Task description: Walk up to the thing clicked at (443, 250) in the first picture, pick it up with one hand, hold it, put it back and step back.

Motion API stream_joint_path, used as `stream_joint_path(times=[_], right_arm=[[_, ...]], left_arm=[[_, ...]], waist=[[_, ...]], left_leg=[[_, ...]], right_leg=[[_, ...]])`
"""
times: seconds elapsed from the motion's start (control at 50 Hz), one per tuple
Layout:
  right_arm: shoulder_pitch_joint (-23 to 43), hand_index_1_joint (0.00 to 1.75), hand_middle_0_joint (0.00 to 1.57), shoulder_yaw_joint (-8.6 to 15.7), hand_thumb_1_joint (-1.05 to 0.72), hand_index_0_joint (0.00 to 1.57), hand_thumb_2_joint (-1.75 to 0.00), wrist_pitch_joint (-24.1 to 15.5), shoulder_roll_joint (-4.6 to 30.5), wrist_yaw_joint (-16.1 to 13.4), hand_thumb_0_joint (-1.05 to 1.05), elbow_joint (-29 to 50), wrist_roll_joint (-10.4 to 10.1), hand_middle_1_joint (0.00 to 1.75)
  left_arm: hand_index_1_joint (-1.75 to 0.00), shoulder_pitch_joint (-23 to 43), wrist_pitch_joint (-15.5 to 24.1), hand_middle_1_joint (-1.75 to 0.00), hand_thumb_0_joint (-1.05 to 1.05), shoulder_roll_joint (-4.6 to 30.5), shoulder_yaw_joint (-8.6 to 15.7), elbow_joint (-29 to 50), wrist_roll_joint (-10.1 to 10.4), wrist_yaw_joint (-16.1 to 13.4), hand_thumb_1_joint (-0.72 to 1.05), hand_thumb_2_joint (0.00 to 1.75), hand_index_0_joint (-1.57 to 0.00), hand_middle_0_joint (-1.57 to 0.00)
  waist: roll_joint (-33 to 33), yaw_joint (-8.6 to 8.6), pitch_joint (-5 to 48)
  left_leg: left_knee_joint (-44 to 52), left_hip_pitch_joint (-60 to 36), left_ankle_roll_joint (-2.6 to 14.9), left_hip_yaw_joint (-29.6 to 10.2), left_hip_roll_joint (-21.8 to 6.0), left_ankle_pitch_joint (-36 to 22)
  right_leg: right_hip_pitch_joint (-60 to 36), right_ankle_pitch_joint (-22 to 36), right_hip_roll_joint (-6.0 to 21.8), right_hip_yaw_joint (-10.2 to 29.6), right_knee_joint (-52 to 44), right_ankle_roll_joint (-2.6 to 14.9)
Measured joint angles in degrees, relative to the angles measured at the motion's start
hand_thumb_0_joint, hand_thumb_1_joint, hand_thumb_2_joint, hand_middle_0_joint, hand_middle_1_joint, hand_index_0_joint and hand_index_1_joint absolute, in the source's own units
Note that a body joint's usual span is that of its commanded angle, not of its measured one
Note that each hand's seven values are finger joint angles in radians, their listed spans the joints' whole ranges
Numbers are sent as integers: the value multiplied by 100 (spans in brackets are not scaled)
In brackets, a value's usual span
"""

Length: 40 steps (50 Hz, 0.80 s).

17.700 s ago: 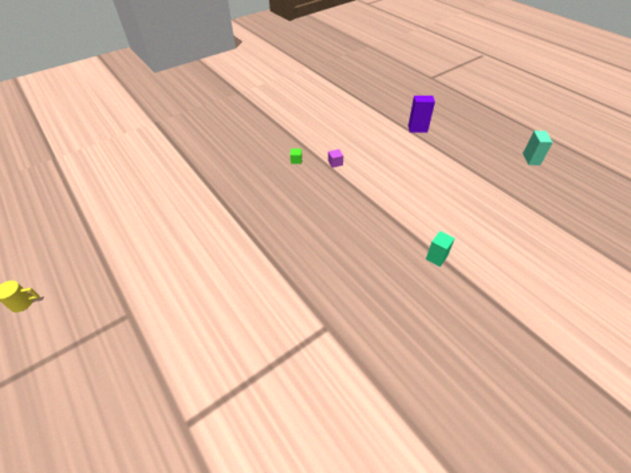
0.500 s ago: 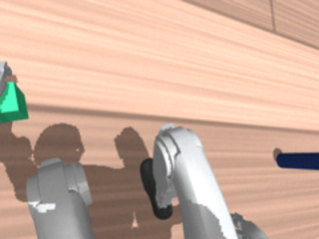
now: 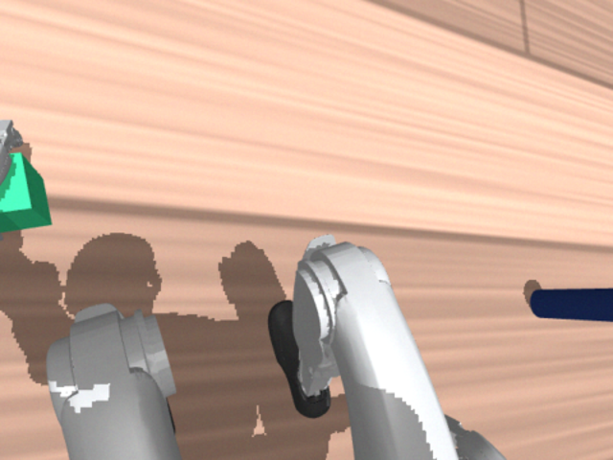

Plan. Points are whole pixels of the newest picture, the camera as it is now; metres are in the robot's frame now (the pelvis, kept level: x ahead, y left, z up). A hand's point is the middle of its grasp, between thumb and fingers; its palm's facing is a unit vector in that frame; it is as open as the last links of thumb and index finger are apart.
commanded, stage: close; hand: left
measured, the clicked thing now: (9, 195) +0.48 +0.25 -0.26
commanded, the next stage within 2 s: settle in 1.48 s
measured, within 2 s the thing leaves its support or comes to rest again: leaves its support in 1.96 s
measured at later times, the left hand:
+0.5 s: hand out of the picture +0.47 +0.28 -0.21, palm faces -0.50 -0.03 -0.87, open 12.0 cm
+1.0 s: hand out of the picture +0.47 +0.28 -0.21, palm faces -0.50 -0.03 -0.86, open 11.1 cm
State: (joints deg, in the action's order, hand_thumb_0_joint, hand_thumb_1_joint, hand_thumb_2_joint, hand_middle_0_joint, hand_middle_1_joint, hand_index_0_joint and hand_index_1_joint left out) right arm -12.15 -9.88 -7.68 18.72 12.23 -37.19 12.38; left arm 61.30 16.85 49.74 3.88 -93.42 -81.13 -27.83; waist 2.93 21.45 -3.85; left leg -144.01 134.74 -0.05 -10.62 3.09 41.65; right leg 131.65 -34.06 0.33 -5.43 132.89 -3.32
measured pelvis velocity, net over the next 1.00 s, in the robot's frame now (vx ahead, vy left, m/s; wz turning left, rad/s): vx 0.00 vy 0.00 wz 0.01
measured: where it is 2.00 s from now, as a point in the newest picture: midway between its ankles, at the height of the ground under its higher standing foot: (236, 419)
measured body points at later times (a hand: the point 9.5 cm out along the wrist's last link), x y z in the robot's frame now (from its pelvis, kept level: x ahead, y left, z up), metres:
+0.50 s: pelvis +0.00 +0.00 +0.00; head +0.26 +0.10 +0.35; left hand +0.49 +0.27 -0.16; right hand +0.03 -0.27 -0.06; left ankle +0.06 +0.12 -0.28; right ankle +0.13 -0.13 -0.28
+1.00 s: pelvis +0.00 +0.00 +0.00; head +0.26 +0.11 +0.35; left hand +0.49 +0.28 -0.16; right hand +0.03 -0.27 -0.06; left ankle +0.06 +0.12 -0.28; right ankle +0.13 -0.13 -0.28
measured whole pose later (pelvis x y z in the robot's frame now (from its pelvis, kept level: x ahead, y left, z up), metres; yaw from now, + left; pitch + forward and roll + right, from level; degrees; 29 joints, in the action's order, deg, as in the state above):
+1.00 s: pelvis +0.00 +0.00 +0.00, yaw +0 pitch +32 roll -12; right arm -11.2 -10.4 -7.7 19.1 10.9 -36.9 12.4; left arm 64.9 17.1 49.8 0.2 -95.7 -80.4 -27.0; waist 3.0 21.0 -3.8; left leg -143.3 134.5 0.2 -10.1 3.2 41.1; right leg 131.3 -33.8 0.4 -5.0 132.5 -3.4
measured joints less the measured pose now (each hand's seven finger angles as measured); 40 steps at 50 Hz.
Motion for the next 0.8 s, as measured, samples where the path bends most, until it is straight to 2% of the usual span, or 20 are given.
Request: stream_joint_path(times=[0.14, 0.22, 0.38, 0.62, 0.8], right_arm=[[49, 30, 20, 3, -89, 21, -89, -25, 35, -6, 0, 10, 23, 30], [77, 30, 20, -10, -89, 20, -89, -52, 41, -9, 0, 10, 37, 30], [101, 30, 20, -43, -89, 21, -89, -130, 14, -23, 0, -22, 34, 30], [36, 30, 20, -31, -89, 21, -89, -102, 14, -47, 0, -20, -11, 30], [15, 30, 20, -5, -89, 21, -89, -11, 39, -89, 0, 40, -24, 30]], left_arm=[[-74, 41, 48, -72, 0, 44, 15, -129, -60, -107, -27, 85, -29, -31], [-72, 146, 45, -71, 0, 59, -50, -278, -99, -141, -24, 81, -34, -35], [-68, 272, -12, -68, 0, 53, -217, -321, -46, -190, -20, 75, -38, -40], [-62, 219, -60, -62, 0, -37, -271, -145, 106, -48, -13, 70, -46, -47], [-60, 188, -16, -59, 0, -29, -228, -93, 118, 20, -8, 69, -47, -55]], waist=[[10, 11, 19], [19, 20, 7], [23, 14, -5], [-42, -47, 27], [-32, -65, 41]], left_leg=[[-19, 14, -1, -18, 5, -22], [-13, 13, 16, 13, -4, -33], [10, -3, 13, 37, -17, -28], [57, -19, 5, 33, -8, -3], [66, 3, -6, 15, 13, -48]], right_leg=[[2, 20, -2, -18, 4, 20], [9, 30, -9, 9, 9, 1], [17, 32, -16, 34, 5, -21], [-4, -2, -1, 27, -35, -14], [-1, 22, 13, 7, -47, 18]])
